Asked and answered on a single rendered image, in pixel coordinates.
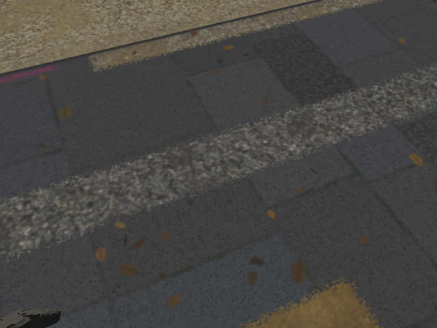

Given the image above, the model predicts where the left robot hand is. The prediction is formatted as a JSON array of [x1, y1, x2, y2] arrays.
[[0, 308, 61, 328]]

